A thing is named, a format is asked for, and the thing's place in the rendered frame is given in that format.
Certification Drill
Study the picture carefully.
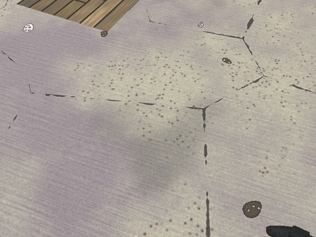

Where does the right robot hand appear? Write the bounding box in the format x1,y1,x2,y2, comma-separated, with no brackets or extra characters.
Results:
266,225,314,237

